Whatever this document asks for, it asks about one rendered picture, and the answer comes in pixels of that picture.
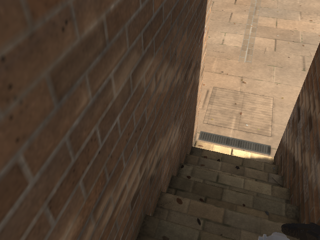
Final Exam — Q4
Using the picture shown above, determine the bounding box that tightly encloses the robot right shin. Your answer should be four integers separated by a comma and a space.
272, 232, 287, 238

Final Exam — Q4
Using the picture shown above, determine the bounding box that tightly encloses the right robot hand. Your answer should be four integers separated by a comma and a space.
281, 222, 320, 240

